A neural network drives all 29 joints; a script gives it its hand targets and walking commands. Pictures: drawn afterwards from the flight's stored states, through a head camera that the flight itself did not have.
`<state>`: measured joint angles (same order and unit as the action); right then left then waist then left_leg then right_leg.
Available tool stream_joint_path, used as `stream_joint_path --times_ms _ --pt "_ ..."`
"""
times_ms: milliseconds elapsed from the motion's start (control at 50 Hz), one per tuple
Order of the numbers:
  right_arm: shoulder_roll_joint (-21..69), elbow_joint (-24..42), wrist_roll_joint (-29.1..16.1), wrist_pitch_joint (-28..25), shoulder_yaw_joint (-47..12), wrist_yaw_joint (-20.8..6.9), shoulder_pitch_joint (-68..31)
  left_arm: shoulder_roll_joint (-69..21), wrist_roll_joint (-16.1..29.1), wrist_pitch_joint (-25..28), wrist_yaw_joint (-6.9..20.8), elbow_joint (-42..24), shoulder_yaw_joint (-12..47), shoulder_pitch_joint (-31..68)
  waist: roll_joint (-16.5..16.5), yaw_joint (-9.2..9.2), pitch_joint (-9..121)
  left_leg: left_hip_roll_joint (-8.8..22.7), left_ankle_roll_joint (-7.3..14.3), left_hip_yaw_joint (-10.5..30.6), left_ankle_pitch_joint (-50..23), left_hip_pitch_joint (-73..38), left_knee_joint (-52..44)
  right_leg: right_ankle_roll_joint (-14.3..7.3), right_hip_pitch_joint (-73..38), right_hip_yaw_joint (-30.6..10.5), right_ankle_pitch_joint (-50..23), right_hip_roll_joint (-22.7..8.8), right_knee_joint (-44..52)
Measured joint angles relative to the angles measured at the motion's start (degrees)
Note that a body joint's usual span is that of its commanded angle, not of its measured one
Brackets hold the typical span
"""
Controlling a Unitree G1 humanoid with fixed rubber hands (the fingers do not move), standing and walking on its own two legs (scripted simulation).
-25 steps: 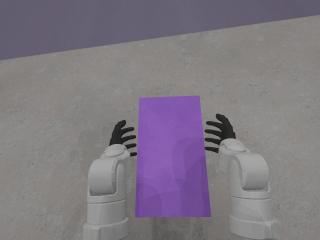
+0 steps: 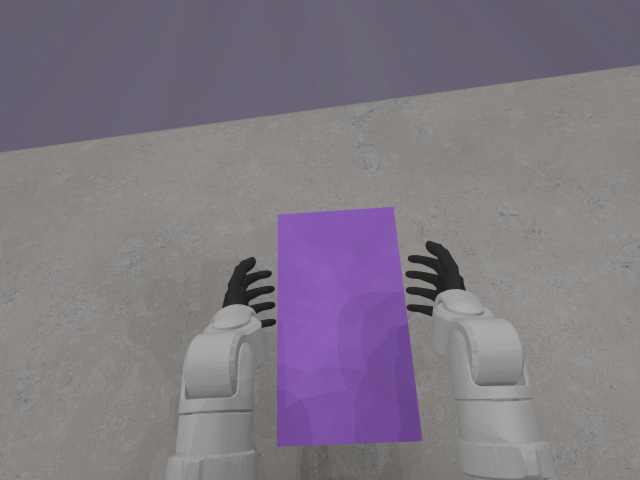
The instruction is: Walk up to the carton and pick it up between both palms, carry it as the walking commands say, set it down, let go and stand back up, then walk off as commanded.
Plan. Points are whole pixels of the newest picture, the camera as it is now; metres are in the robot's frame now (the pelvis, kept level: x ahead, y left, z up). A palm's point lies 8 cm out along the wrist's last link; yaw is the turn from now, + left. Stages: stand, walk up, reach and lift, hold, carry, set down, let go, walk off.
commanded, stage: carry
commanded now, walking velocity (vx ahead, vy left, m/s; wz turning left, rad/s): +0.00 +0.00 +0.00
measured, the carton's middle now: (342, 325) +0.34 +0.00 -0.04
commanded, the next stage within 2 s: none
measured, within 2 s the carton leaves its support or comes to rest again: neither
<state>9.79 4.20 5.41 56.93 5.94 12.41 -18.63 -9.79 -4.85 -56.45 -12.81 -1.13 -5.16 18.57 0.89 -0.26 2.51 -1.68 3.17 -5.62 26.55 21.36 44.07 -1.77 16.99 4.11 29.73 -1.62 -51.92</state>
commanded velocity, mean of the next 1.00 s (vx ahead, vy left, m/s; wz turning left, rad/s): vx -0.20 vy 0.00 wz -0.48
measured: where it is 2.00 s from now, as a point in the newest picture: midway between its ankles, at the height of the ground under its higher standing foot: outside the picture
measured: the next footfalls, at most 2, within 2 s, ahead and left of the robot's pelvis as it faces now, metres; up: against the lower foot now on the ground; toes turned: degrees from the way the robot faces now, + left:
right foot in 0.10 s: +0.01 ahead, -0.09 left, +0.00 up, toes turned -5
left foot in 0.30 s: +0.19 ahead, +0.08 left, +0.00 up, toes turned +2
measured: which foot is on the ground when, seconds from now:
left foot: down 0.00-0.12, up 0.14-0.28, down 0.30-0.52, up 0.54-0.76, down 0.78-1.00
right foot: up 0.00-0.08, down 0.10-0.32, up 0.34-0.48, down 0.50-0.78, up 0.80-1.00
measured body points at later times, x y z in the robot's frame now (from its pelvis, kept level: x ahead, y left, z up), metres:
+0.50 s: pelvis +0.23 -0.02 +0.00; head +0.25 -0.03 +0.45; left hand +0.54 +0.10 +0.08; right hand +0.53 -0.16 +0.07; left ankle +0.15 +0.08 -0.70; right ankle +0.22 -0.11 -0.71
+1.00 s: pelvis +0.38 -0.03 +0.00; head +0.41 -0.04 +0.45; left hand +0.71 +0.03 +0.08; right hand +0.66 -0.22 +0.08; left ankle +0.48 +0.06 -0.71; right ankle +0.35 -0.12 -0.68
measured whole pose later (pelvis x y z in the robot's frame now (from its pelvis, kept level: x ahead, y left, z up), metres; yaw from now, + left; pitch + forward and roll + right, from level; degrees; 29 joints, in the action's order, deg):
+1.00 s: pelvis +0.38 -0.03 +0.00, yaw -14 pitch +1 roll +0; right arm 9.5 14.3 2.2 66.6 1.7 17.2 -17.7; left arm -8.9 -2.2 -69.1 -16.3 -19.3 -2.3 15.5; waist -0.5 -0.8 -1.9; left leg 7.4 2.2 -12.0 16.8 29.5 45.7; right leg 1.2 27.3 3.7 30.6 -0.2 -57.3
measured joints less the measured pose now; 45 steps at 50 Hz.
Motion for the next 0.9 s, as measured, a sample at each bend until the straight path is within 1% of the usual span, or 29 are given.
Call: stream_joint_path --times_ms 20,40,60,100,120,180,240,260,300,340,360,400,420,460,500,520,560,600,660,700,720,740,760,780,800,820,840,860,900 --pt "0.01 -0.41 -0.04 -0.01 -0.01 -0.38 0.0 0.16 0.01 0.04 0.08 0.08 0.0 -0.43 -0.97 -0.04 -0.14 0.61 -0.01 0.09 2.02 -1.59 -0.02 0.37 1.26 -0.03 1.42 0.51 -3.87" --pt "-0.01 -0.95 -0.03 -0.06 -0.08 -0.71 0.12 0.31 0.01 0.04 0.18 0.26 -0.01 -0.86 -1.85 -0.09 -0.12 1.19 -0.23 0.06 3.5 -3.09 -0.02 0.45 1.98 -0.12 3.8 0.97 -4.6" --pt "-0.08 -1.23 -0.02 -0.07 -0.22 -0.91 0.39 0.38 0.01 0.03 0.3 0.52 -0.01 -1.1 -2.41 -0.15 -0.11 1.5 -0.47 -0.01 4.36 -4.43 -0.03 0.46 2.13 -0.22 4.35 1.11 -1.87" --pt "-0.26 -1.49 -0.01 -0.14 -0.42 -0.96 0.87 0.39 0.02 0.09 0.49 0.97 0.0 -1.27 -2.97 -0.15 0.46 1.74 -0.9 -0.02 4.97 -5.67 0.46 0.32 1.51 -0.17 -1.34 1.23 7.9" --pt "-0.37 -2.53 0.49 -0.77 -0.41 -1.11 1.14 0.39 0.02 0.88 0.76 2.42 0.0 -1.29 -3.45 -0.17 1.1 2.15 -1.0 0.1 4.01 -4.95 2.34 -0.02 0.81 0.01 -1.15 1.55 8.76" --pt "-0.62 -3.53 0.71 -2.03 -0.43 -0.7 1.97 0.35 0.01 1.93 1.14 3.96 0.24 -1.13 -1.32 -0.15 1.8 0.91 -1.5 0.07 5.72 1.44 12.98 -0.86 -0.58 -0.01 1.84 0.57 9.76" --pt "-0.67 -3.67 1.02 -3.21 -0.43 -1.06 2.13 0.34 -0.25 3.5 1.53 4.79 0.26 -1.14 0.32 -0.11 1.79 -0.09 -1.5 0.16 5.44 8.51 13.19 -0.91 -2.17 0.09 3.51 0.12 11.01" --pt "-0.73 -2.35 -0.59 -3.22 -0.56 0.01 2.38 0.44 0.46 2.7 1.05 2.45 0.69 -1.65 0.56 -0.06 1.41 -0.33 -1.5 0.19 3.63 10.16 10.89 -0.91 -2.65 0.13 4.35 0.17 10.49" --pt "-0.82 1.77 -3.21 -2.94 -1.49 1.37 2.89 0.9 1.67 0.24 0.32 -5.07 1.95 -3.42 0.62 0.06 -0.36 -0.58 -0.98 0.28 -7.36 9.57 2.85 -0.83 -2.73 0.23 5.24 0.34 4.36" --pt "-0.8 3.32 -4.66 -2.55 -2.85 2.0 2.98 1.38 2.36 -1.35 -0.27 -10.26 2.06 -5.26 0.89 0.08 -1.94 -0.41 0.23 -0.34 -2.32 6.11 4.17 0.36 0.23 0.08 2.63 0.01 -8.58" --pt "-0.79 3.46 -5.06 -1.71 -3.34 2.15 2.96 1.52 2.43 -2.53 -0.48 -11.94 2.04 -6.01 0.37 0.07 -2.08 0.01 0.42 -0.43 -0.48 4.36 4.28 0.62 1.96 0.07 4.3 0.63 -13.44" --pt "-0.78 3.88 -5.13 0.73 -4.11 2.59 2.92 1.62 2.44 -5.51 -0.97 -13.94 2.03 -6.49 -1.32 0.0 -2.05 1.36 0.51 -0.52 1.63 1.03 3.93 0.67 4.7 -0.07 7.08 1.99 -15.86" --pt "-0.77 4.32 -5.12 2.04 -4.23 2.95 2.91 1.61 2.46 -6.83 -0.99 -14.45 2.03 -6.4 -1.97 -0.04 -2.03 1.88 0.51 -0.58 2.01 -0.36 3.8 0.67 5.53 -0.15 7.16 2.06 -13.11" --pt "-0.77 5.52 -5.12 4.45 -4.36 3.53 2.84 1.54 2.48 -8.83 -1.02 -15.1 2.03 -6.09 -3.01 -0.08 -2.0 2.79 0.46 -0.67 2.64 -2.91 3.79 0.91 6.04 -0.2 3.16 2.04 -2.84" --pt "-0.76 6.28 -5.04 6.12 -4.44 3.9 2.64 1.44 2.48 -10.15 -1.29 -15.48 2.05 -5.75 -3.18 -0.06 -1.75 3.36 -0.4 -0.95 2.79 -4.64 4.62 0.82 5.76 -0.16 -7.73 2.08 7.81" --pt "-0.77 6.36 -4.8 6.59 -4.44 4.17 2.62 1.38 2.49 -10.65 -1.29 -15.38 2.15 -5.5 -3.27 -0.07 -1.26 3.93 -1.31 -0.97 1.44 -3.28 7.76 0.3 5.45 -0.04 -7.37 2.33 8.07" --pt "-0.78 6.84 -4.36 7.27 -4.35 4.95 2.61 1.18 2.49 -11.45 -1.29 -15.01 2.3 -4.49 -2.04 -0.05 -0.93 3.38 -3.1 -0.45 4.83 2.2 18.52 -0.94 5.19 -0.12 -4.3 1.92 7.35" --pt "-0.78 8.03 -4.36 7.96 -4.28 5.62 2.58 1.05 2.48 -11.79 -1.33 -15.18 2.52 -3.95 -0.55 0.0 -0.94 2.28 -3.48 -0.4 7.79 8.53 25.65 -1.44 4.71 -0.07 -3.01 1.17 7.98" --pt "-0.72 9.39 -4.72 8.12 -4.28 5.67 2.46 1.03 2.65 -12.13 -1.66 -16.8 2.65 -3.94 0.71 0.04 -0.94 2.08 -3.49 -0.32 8.17 17.91 26.22 -1.47 4.06 -0.01 -2.02 1.12 9.64" --pt "-0.72 9.96 -5.02 8.15 -4.28 5.67 2.47 1.01 2.66 -12.51 -1.99 -17.8 2.82 -3.95 1.14 0.06 -0.97 2.11 -3.57 -0.26 5.4 22.14 21.91 -1.39 3.07 0.04 -0.6 1.2 9.64" --pt "-0.73 10.08 -5.16 8.16 -4.28 5.65 2.48 1.0 2.66 -12.72 -2.14 -18.16 2.86 -3.97 1.18 0.07 -0.95 2.09 -3.58 -0.23 2.16 22.92 17.54 -1.27 2.39 0.03 0.22 1.28 9.31" --pt "-0.73 10.11 -5.29 8.17 -4.29 5.52 2.48 1.0 2.65 -12.91 -2.34 -18.44 2.86 -3.99 1.14 0.1 -0.92 2.1 -3.58 -0.17 -2.46 22.51 11.64 -1.12 1.93 -0.03 0.93 1.38 8.07" --pt "-0.72 10.12 -5.32 8.18 -4.29 5.26 2.49 1.0 2.65 -13.06 -2.57 -18.68 2.87 -4.02 0.9 0.13 -0.98 2.34 -3.58 -0.12 -10.13 20.74 4.82 -0.92 1.89 -0.07 1.24 1.58 5.26" --pt "-0.6 10.09 -5.31 8.3 -4.3 5.12 2.2 1.04 2.65 -13.21 -2.9 -19.08 2.88 -4.09 -0.05 -0.15 -1.55 3.79 -2.7 -0.06 -24.5 17.61 -0.44 -0.39 1.91 -0.02 1.19 2.3 0.62" --pt "-0.52 10.06 -5.31 8.29 -4.3 5.01 1.87 1.11 2.65 -13.04 -3.22 -19.38 2.88 -4.06 -0.42 -0.29 -1.99 4.64 -1.55 -0.66 -21.5 15.52 -0.04 0.53 3.21 -0.06 3.9 2.45 -6.42" --pt "-0.45 10.06 -5.24 8.3 -4.3 5.01 1.6 1.11 2.66 -12.51 -3.43 -19.44 2.88 -4.05 -0.46 -0.4 -2.47 5.05 0.38 -1.38 -14.05 13.9 1.16 1.23 5.06 -0.13 6.05 2.46 -13.5" --pt "-0.43 10.06 -5.01 8.3 -4.29 4.86 1.55 1.12 2.67 -11.98 -3.47 -19.27 2.88 -3.99 -0.01 -0.45 -3.1 5.19 1.03 -2.16 -11.54 13.02 2.25 1.78 6.83 -0.2 6.81 2.21 -19.09" --pt "-0.42 10.06 -4.81 8.41 -4.29 4.69 1.55 1.12 2.67 -11.71 -3.47 -19.03 2.87 -3.98 0.37 -0.47 -3.77 5.32 1.06 -2.92 -11.15 12.06 2.49 2.25 8.28 -0.23 6.93 2.08 -22.32" --pt "-0.4 10.06 -4.55 9.07 -4.28 4.63 1.54 1.1 2.68 -12.07 -3.48 -18.51 2.87 -3.97 0.0 -0.52 -4.38 6.27 1.05 -4.1 -11.11 10.34 2.14 2.85 10.06 -0.33 6.62 2.03 -22.3"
